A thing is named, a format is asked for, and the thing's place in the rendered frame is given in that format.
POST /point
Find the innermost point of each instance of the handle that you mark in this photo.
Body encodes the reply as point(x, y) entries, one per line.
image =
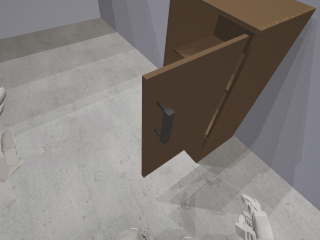
point(167, 123)

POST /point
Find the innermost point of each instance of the cupboard door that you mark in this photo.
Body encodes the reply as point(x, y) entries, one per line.
point(192, 87)

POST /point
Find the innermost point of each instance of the left robot shin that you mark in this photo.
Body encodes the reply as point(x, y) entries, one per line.
point(134, 229)

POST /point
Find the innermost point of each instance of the right robot hand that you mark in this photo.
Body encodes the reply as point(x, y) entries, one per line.
point(258, 224)

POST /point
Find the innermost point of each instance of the left robot hand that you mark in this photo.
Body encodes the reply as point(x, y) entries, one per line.
point(8, 148)

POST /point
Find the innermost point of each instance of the left robot thigh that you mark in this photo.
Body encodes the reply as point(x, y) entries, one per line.
point(130, 235)

